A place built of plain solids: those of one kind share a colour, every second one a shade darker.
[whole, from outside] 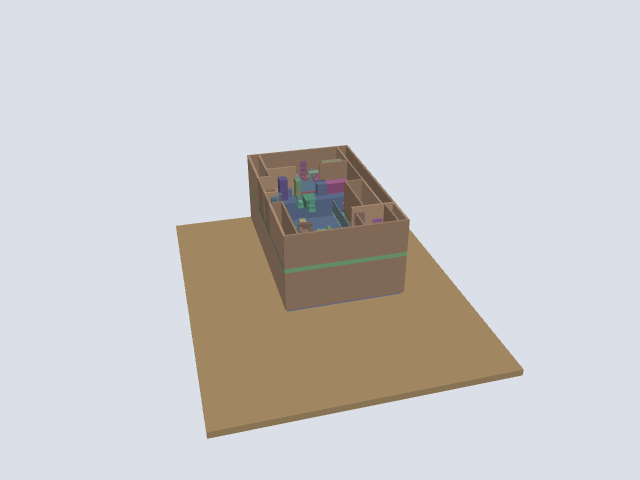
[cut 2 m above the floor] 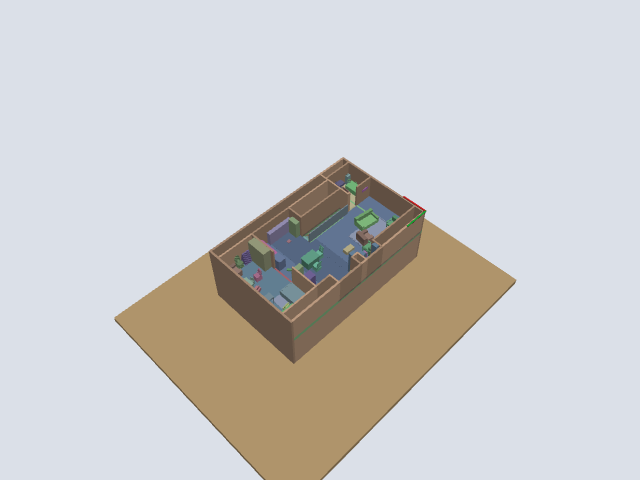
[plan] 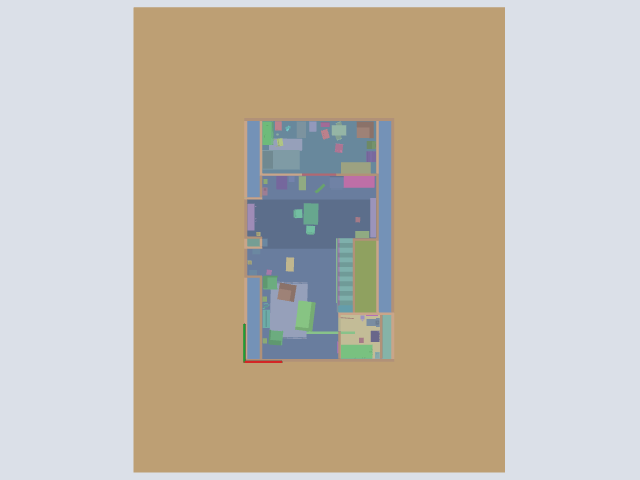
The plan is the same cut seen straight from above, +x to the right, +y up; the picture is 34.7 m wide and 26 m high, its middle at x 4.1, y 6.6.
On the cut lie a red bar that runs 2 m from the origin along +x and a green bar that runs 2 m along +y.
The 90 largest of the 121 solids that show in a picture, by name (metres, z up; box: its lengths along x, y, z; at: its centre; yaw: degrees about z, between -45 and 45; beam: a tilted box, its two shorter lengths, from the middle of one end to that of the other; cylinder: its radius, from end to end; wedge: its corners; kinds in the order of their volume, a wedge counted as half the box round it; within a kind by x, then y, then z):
{
 "under_1": {"box": [20.12, 25.2, 0.5], "at": [4.06, 6.6, -3.61]},
 "wall_1": {"box": [0.16, 4.39, 2.34], "at": [0.08, 2.36, 4.03]},
 "wall_2": {"box": [0.16, 1.44, 2.34], "at": [0.08, 5.4, 4.03]},
 "wall_3": {"box": [0.16, 0.41, 2.34], "at": [0.08, 6.46, 4.03]},
 "wall_4": {"box": [0.16, 12.88, 2.86], "at": [0.08, 6.6, 1.13]},
 "wall_5": {"box": [0.16, 2.0, 2.34], "at": [0.08, 7.79, 4.03]},
 "wall_6": {"box": [0.16, 4.12, 2.34], "at": [0.08, 10.98, 4.03]},
 "wall_7": {"box": [0.97, 0.13, 2.34], "at": [0.48, 4.62, 4.03]},
 "wall_8": {"box": [0.97, 0.13, 2.34], "at": [0.48, 6.19, 4.03]},
 "wall_9": {"box": [0.97, 0.13, 2.34], "at": [0.48, 6.73, 4.03]},
 "wall_10": {"box": [0.97, 0.13, 2.34], "at": [0.48, 8.86, 4.03]},
 "wall_11": {"box": [0.13, 4.39, 2.34], "at": [0.91, 2.36, 4.03]},
 "wall_12": {"box": [0.13, 1.15, 2.34], "at": [0.91, 9.5, 4.03]},
 "wall_13": {"box": [0.13, 2.84, 2.34], "at": [0.91, 11.62, 4.03]},
 "wall_14": {"box": [2.29, 0.13, 2.34], "at": [1.99, 10.14, 4.03]},
 "wall_15": {"box": [8.12, 0.16, 5.5], "at": [4.06, 0.08, 2.45]},
 "wall_16": {"box": [8.12, 0.16, 5.5], "at": [4.06, 13.12, 2.45]},
 "wall_17": {"box": [0.13, 1.5, 2.34], "at": [5.16, 0.91, 4.03]},
 "wall_18": {"box": [0.13, 3.89, 2.34], "at": [5.93, 4.62, 4.03]},
 "wall_19": {"box": [2.3, 0.13, 2.34], "at": [6.13, 10.14, 4.03]},
 "wall_20": {"box": [1.41, 0.13, 2.34], "at": [6.58, 6.63, 4.03]},
 "wall_21": {"box": [3.03, 0.13, 2.34], "at": [6.61, 2.6, 4.03]},
 "wall_22": {"box": [0.13, 3.89, 2.34], "at": [7.21, 4.62, 4.03]},
 "wall_23": {"box": [0.13, 3.38, 2.34], "at": [7.21, 8.38, 4.03]},
 "wall_24": {"box": [0.13, 2.84, 2.34], "at": [7.21, 11.62, 4.03]},
 "wall_25": {"box": [0.13, 2.38, 2.34], "at": [7.42, 1.35, 4.03]},
 "wall_26": {"box": [0.16, 2.38, 2.34], "at": [8.04, 1.35, 4.03]},
 "wall_27": {"box": [0.16, 10.37, 2.34], "at": [8.04, 7.86, 4.03]},
 "floor_shut_1": {"box": [7.8, 1.35, 0.5], "at": [4.06, 0.84, -0.25]},
 "floor_shut_2": {"box": [7.8, 6.22, 0.5], "at": [4.06, 9.93, -0.25]},
 "stair_1": {"box": [0.78, 3.63, 0.49], "at": [5.48, 4.88, -0.05]},
 "stair_2": {"box": [0.78, 3.37, 0.68], "at": [5.48, 5.01, 0.04]},
 "stair_3": {"box": [0.78, 3.11, 0.87], "at": [5.48, 5.14, 0.14]},
 "stair_4": {"box": [0.78, 2.85, 1.06], "at": [5.48, 5.27, 0.23]},
 "stair_5": {"box": [0.78, 2.6, 1.25], "at": [5.48, 5.4, 0.33]},
 "stair_6": {"box": [0.78, 2.34, 1.44], "at": [5.48, 5.53, 0.42]},
 "stair_7": {"box": [0.78, 2.08, 1.64], "at": [5.48, 5.66, 0.52]},
 "stair_8": {"box": [0.78, 1.82, 1.83], "at": [5.48, 5.78, 0.61]},
 "stair_9": {"box": [0.78, 1.56, 2.02], "at": [5.48, 5.91, 0.71]},
 "stair_10": {"box": [0.78, 1.3, 2.21], "at": [5.48, 6.04, 0.8]},
 "stair_11": {"box": [0.78, 1.04, 2.4], "at": [5.48, 6.17, 0.9]},
 "stair_12": {"box": [0.78, 0.78, 2.59], "at": [5.48, 6.3, 0.99]},
 "stair_13": {"box": [0.78, 0.52, 2.78], "at": [5.48, 6.43, 1.09]},
 "stair_14": {"box": [0.78, 0.26, 2.97], "at": [5.48, 6.56, 1.19]},
 "upper_floor_living_1": {"box": [4.93, 1.44, 0.16], "at": [2.62, 5.4, 2.78]},
 "upper_floor_living_2": {"box": [4.12, 4.52, 0.16], "at": [3.03, 2.42, 2.78]},
 "upper_floor_living_3": {"box": [4.12, 0.57, 0.16], "at": [3.03, 6.41, 2.78]},
 "upper_floor_living_4": {"box": [6.99, 2.0, 0.16], "at": [3.65, 7.79, 2.78]},
 "upper_floor_living_5": {"box": [6.18, 0.1, 0.16], "at": [4.06, 6.74, 2.78]},
 "upper_floor_living_6": {"box": [6.18, 1.28, 0.16], "at": [4.06, 9.43, 2.78]},
 "upper_floor_bedroom_1": {"box": [6.18, 2.84, 0.28], "at": [4.06, 11.62, 2.84]},
 "floor_lobby_1": {"box": [3.5, 1.42, 0.5], "at": [4.12, 2.35, -0.25]},
 "fixture_wardrobe_bedroom_1": {"box": [1.61, 0.61, 2.2], "at": [6.05, 10.51, 4.03]},
 "upper_floor_1": {"box": [0.68, 4.39, 0.16], "at": [0.5, 2.36, 2.78]},
 "upper_floor_2": {"box": [0.68, 4.12, 0.16], "at": [0.5, 10.98, 2.78]},
 "upper_floor_3": {"box": [0.68, 10.37, 0.16], "at": [7.62, 7.86, 2.78]},
 "wall_band_1": {"box": [0.16, 12.88, 0.31], "at": [0.08, 6.6, 2.71]},
 "wall_band_2": {"box": [8.12, 0.16, 0.31], "at": [4.06, 0.08, 2.71]},
 "wall_band_3": {"box": [3.76, 0.13, 0.31], "at": [4.12, 1.58, 2.71]},
 "wall_band_4": {"box": [0.13, 3.5, 0.31], "at": [5.03, 4.94, 2.71]},
 "wall_band_5": {"box": [0.13, 5.05, 0.31], "at": [5.93, 4.17, 2.71]},
 "child_bed_1": {"box": [0.55, 0.96, 0.2], "at": [1.27, 10.94, 3.56]},
 "child_bed_2": {"box": [2.06, 1.06, 0.4], "at": [1.98, 10.94, 3.36]},
 "flat_shelf_1": {"box": [0.39, 0.76, 1.46], "at": [3.15, 9.67, 3.59]},
 "flat_shelf_2": {"box": [0.76, 0.39, 1.46], "at": [6.39, 6.9, 3.59]},
 "armchair_club_1": {"box": [0.92, 0.9, 0.35], "at": [2.31, 3.76, 3.11], "yaw": -9.4},
 "armchair_club_2": {"box": [0.92, 0.33, 0.38], "at": [2.36, 4.05, 3.47], "yaw": -9.4},
 "armchair_club_3": {"box": [0.92, 0.9, 0.35], "at": [6.55, 12.57, 3.23]},
 "armchair_club_4": {"box": [0.92, 0.33, 0.38], "at": [6.55, 12.86, 3.59]},
 "upper_floor_bath_1": {"box": [2.13, 2.38, 0.16], "at": [6.29, 1.35, 2.78]},
 "counter_run_1": {"box": [1.67, 0.61, 0.78], "at": [6.22, 9.76, 3.35]},
 "bookcase_1": {"box": [0.31, 2.14, 1.15], "at": [6.98, 7.8, 3.44]},
 "fridge_flat_1": {"box": [0.6, 0.73, 1.66], "at": [2.03, 9.7, 3.69]},
 "upper_floor_sstore_1": {"box": [1.15, 3.89, 0.16], "at": [6.58, 4.62, 2.78]},
 "billy_1": {"box": [0.42, 0.28, 2.02], "at": [0.48, 4.83, 3.87]},
 "billy_2": {"box": [0.42, 0.28, 2.02], "at": [0.65, 5.97, 3.87]},
 "billy_3": {"box": [0.28, 0.42, 2.02], "at": [1.12, 6.45, 3.87]},
 "chest_drawers_1": {"box": [0.5, 1.28, 1.04], "at": [1.23, 12.38, 3.5]},
 "sofa_1": {"box": [0.93, 1.6, 0.34], "at": [3.3, 2.48, 3.14], "yaw": -7.0},
 "sofa_2": {"box": [0.23, 1.6, 0.39], "at": [3.66, 2.44, 3.51], "yaw": -7.0},
 "kitchen_table_1": {"box": [0.71, 1.06, 0.72], "at": [3.61, 8.01, 3.22], "yaw": -1.3},
 "bathtub_1": {"box": [1.7, 0.76, 0.41], "at": [6.09, 0.55, 3.07]},
 "range_cooker_1": {"box": [0.76, 0.65, 0.94], "at": [5.01, 9.74, 3.33]},
 "rug_1": {"box": [2.0, 2.9, 0.08], "at": [2.4, 2.79, 2.83], "yaw": -1.5},
 "cube_shelf_1": {"box": [0.39, 1.46, 0.76], "at": [0.36, 7.84, 3.24]},
 "stair_guard_1": {"box": [0.08, 4.02, 0.95], "at": [5.05, 4.68, 3.34]},
 "tv_board_1": {"box": [0.4, 1.0, 0.48], "at": [1.2, 2.33, 3.1]},
 "upper_floor_shut_1": {"box": [0.48, 2.38, 0.16], "at": [7.72, 1.35, 2.78]},
 "wall_foot_1": {"box": [0.16, 4.39, 0.17], "at": [0.08, 2.36, 2.79]},
 "trunk_1": {"box": [0.43, 0.76, 0.31], "at": [2.48, 5.28, 3.02], "yaw": -1.8}
}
